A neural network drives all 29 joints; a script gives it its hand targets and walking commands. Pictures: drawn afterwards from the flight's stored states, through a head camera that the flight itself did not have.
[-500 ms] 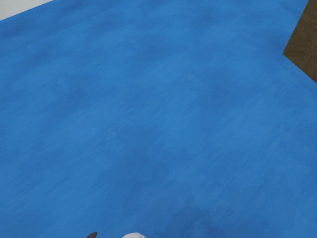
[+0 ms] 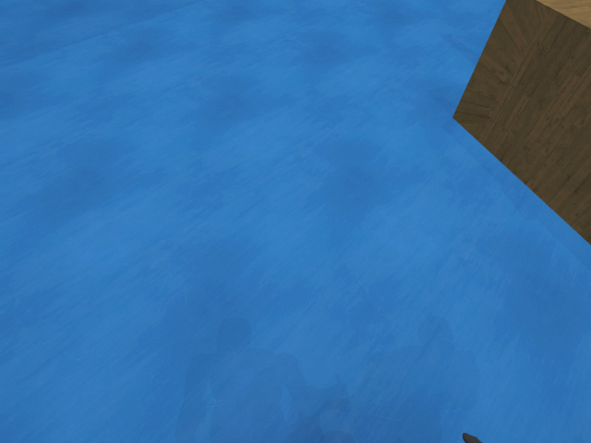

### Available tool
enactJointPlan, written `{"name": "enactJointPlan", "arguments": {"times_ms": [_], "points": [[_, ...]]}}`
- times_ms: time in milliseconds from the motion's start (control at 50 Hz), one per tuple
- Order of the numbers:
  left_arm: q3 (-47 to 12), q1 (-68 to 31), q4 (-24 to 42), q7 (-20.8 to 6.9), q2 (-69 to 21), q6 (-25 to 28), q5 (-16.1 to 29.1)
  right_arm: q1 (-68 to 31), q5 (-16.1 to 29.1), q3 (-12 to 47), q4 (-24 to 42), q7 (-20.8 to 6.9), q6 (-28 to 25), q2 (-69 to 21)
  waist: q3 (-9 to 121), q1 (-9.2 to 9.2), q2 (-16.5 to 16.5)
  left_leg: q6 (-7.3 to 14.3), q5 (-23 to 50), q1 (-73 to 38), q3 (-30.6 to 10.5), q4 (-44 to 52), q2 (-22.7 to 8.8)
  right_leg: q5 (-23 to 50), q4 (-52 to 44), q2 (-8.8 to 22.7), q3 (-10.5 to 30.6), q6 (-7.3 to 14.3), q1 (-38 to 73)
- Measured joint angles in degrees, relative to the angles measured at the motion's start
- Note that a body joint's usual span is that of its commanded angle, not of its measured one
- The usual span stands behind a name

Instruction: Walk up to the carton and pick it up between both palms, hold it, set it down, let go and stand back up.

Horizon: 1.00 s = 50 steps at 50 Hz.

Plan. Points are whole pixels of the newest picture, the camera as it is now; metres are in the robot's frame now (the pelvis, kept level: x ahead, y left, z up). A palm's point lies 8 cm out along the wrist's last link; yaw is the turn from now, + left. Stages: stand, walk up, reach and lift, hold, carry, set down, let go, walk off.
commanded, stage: walk up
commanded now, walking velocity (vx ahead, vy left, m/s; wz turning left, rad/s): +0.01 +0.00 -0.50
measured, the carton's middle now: out of the picture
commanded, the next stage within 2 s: none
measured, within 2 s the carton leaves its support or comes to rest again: neither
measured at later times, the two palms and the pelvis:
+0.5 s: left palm (258, 344) +0.29 +0.11 -0.12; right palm out of the picture -0.15 -0.18 -0.12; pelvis +0.05 -0.03 +0.00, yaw -23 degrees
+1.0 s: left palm (258, 362) +0.27 +0.10 -0.13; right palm out of the picture +0.37 -0.46 -0.11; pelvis +0.30 -0.16 -0.02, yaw -28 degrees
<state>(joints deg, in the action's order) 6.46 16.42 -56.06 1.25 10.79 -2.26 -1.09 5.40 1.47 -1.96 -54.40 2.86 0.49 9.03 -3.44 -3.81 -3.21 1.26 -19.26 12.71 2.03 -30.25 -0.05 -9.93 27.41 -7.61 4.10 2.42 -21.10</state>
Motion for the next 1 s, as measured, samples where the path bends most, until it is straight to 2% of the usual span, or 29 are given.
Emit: {"name": "enactJointPlan", "arguments": {"times_ms": [40, 80, 140, 220, 300, 360, 480, 560, 600, 620, 660, 680, 700, 740, 780, 860, 940, 1000], "points": [[0.4, -0.2, 0.3, 0.0, 0.3, -0.5, -0.6, 2.7, -0.8, 0.0, -0.7, 0.3, 0.0, -0.2, 0.8, 0.70, -0.3, 1.3, 0.0, -1.0, 2.1, 0.3, -0.7, -11.9, 11.5, 0.1, -1.0, -2.6, -3.7], [0.6, -0.7, 0.9, -0.7, 1.1, -0.8, -1.1, 5.2, -1.6, -0.1, -1.4, 0.7, -0.2, 0.2, 1.1, 1.81, 0.0, 1.7, -0.1, -2.5, 3.9, 1.0, -1.6, -14.7, 23.7, 1.4, -2.2, -3.8, -6.9], [0.6, -2.3, 1.9, -1.9, 3.2, -1.1, -1.2, 8.5, -2.4, 0.0, -2.2, 0.7, -0.7, 1.0, 1.1, 2.31, -0.3, 1.8, 0.1, -4.7, 7.0, 2.2, -2.2, -12.2, 35.7, 4.7, -1.9, -4.2, -9.4], [0.0, -4.5, 2.9, -5.1, 5.0, -1.8, -1.6, 13.0, -2.2, -1.2, -3.5, 0.3, -2.1, 2.0, 2.9, 2.90, 1.0, 1.3, -1.4, -4.9, 10.4, 1.3, -4.1, -3.7, 42.9, 8.2, -0.2, -4.6, -11.6], [-1.5, -6.4, 3.1, -6.2, 5.1, -1.0, -0.6, 17.5, -3.1, -1.7, -4.8, -0.7, -3.7, 2.3, 3.9, 4.31, 2.0, 0.9, -2.3, -7.3, 13.8, 2.5, -5.6, 1.7, 40.2, 11.2, 1.5, -4.6, -11.6], [-2.6, -8.0, 2.6, -6.1, 4.5, -0.7, 0.2, 20.7, -3.5, -1.5, -5.3, -1.6, -4.9, 1.8, 4.2, 6.21, 2.2, -0.1, -2.4, -10.1, 16.3, 4.9, -6.2, 3.0, 35.0, 12.7, 0.5, -4.2, -10.7], [-4.3, -13.3, 2.8, -6.4, 2.4, 0.3, 0.4, 25.1, -3.6, -1.0, -6.5, -2.5, -4.8, 0.5, 2.9, 9.29, 2.5, -3.0, -2.9, -16.4, 21.3, 10.0, -6.7, -2.1, 19.9, 13.4, -6.7, -2.0, -7.1], [-5.0, -17.6, 4.0, -6.1, 1.2, 1.2, -0.9, 26.7, -3.4, -0.5, -7.9, -2.3, -3.9, -0.2, 1.1, 10.12, 3.2, -5.8, -6.2, -18.5, 23.8, 8.4, -7.7, -9.3, 10.3, 11.3, -12.0, 0.2, -2.7], [-4.9, -19.4, 4.5, -5.3, 0.0, 2.6, -1.5, 26.6, -2.7, -0.3, -9.0, -2.4, -3.2, -0.4, -1.1, 9.80, 5.3, -6.3, -9.8, -16.8, 22.8, 0.2, -11.3, -3.6, 8.3, 9.1, -13.1, 1.1, -0.8], [-5.0, -19.7, 4.8, -4.7, -0.6, 3.5, -1.5, 26.3, -2.4, 0.0, -9.3, -2.6, -2.7, -0.7, -2.2, 9.42, 6.4, -5.1, -8.5, -13.9, 19.4, -7.6, -13.3, -4.6, 9.6, 8.3, -14.0, 1.1, -0.2], [-4.9, -17.6, 5.4, -3.3, -1.0, 5.0, -1.0, 24.4, -2.3, 0.2, -8.6, -3.4, -2.3, -1.2, -2.8, 8.01, 6.0, -3.6, -9.4, -5.7, 9.6, -25.3, -11.4, -8.8, 11.5, 8.0, -13.9, 1.0, 0.9], [-4.6, -15.4, 4.8, -2.6, -0.9, 5.4, -0.8, 22.8, -2.4, 0.0, -7.9, -3.8, -2.4, -1.1, -2.6, 7.29, 5.7, -3.2, -9.0, -1.7, 6.3, -32.6, -10.2, -9.9, 10.9, 7.7, -13.6, 1.1, 2.2], [-4.4, -12.9, 3.8, -2.0, -0.6, 5.6, -0.8, 20.9, -2.4, -0.2, -7.0, -4.0, -2.6, -0.8, -2.3, 6.58, 5.4, -3.0, -7.6, 2.1, 4.2, -38.0, -9.5, -10.2, 9.5, 7.3, -13.2, 0.9, 3.8], [-4.0, -7.6, 1.2, -1.3, 0.1, 5.9, -0.7, 16.2, -2.5, -0.7, -4.8, -4.1, -2.9, 0.2, -1.7, 5.06, 4.9, -2.9, -3.5, 8.6, 2.6, -42.7, -9.1, -10.1, 5.9, 6.6, -12.3, 1.0, 7.4], [-3.8, -2.5, -1.5, -1.2, 0.7, 6.3, -0.5, 11.3, -2.7, -1.4, -2.6, -4.2, -3.0, 1.6, -1.2, 3.45, 4.8, -3.0, -0.3, 14.0, 2.3, -41.8, -9.3, -10.0, 2.1, 6.1, -11.3, 1.0, 11.2], [-3.5, 6.3, -5.9, -1.2, 1.1, 7.2, 0.2, 2.7, -2.8, -2.4, 0.6, -4.6, -2.3, 4.8, -0.4, 0.39, 5.5, -3.7, 4.2, 21.8, 2.3, -34.0, -9.5, -11.1, -3.2, 5.9, -9.8, 0.2, 18.2], [-3.9, 12.6, -8.6, -0.9, 0.6, 7.4, 0.2, -3.3, -2.5, -2.1, 2.5, -5.1, -1.8, 6.3, 0.4, -1.71, 6.2, -4.3, 10.5, 24.6, 3.5, -21.5, -9.5, -13.9, -6.5, 6.3, -8.8, -1.3, 24.6], [-4.2, 14.9, -9.6, -0.8, -0.1, 7.2, -0.1, -6.3, -2.2, -1.3, 3.2, -5.5, -2.1, 5.7, 0.7, -2.87, 6.2, -3.5, 14.3, 23.5, 4.8, -11.1, -8.7, -17.0, -7.8, 7.0, -8.3, -2.7, 29.0]]}}
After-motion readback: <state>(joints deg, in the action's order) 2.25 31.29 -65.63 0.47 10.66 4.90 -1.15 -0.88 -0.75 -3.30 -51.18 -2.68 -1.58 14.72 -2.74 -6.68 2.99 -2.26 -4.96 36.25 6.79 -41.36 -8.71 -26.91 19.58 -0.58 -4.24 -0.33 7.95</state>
